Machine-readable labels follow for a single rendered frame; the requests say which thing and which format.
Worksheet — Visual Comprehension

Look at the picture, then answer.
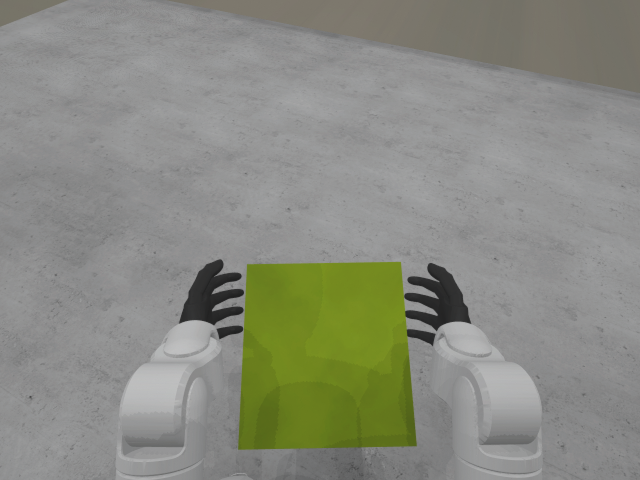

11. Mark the left robot hand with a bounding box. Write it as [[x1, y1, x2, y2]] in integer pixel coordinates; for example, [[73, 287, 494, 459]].
[[179, 259, 244, 339]]

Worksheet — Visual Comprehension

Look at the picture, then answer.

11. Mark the right robot hand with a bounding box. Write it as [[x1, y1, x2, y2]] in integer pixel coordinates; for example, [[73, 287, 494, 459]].
[[404, 263, 471, 346]]

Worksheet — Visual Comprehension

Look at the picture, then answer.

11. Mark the robot right forearm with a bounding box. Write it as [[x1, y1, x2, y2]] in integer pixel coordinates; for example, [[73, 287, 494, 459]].
[[430, 322, 543, 480]]

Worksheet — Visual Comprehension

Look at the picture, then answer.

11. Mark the carton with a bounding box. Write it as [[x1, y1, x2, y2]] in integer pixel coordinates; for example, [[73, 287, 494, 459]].
[[238, 262, 417, 450]]

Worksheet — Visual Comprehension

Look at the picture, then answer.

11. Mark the robot left forearm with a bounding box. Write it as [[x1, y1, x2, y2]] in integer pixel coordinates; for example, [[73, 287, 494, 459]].
[[115, 320, 225, 480]]

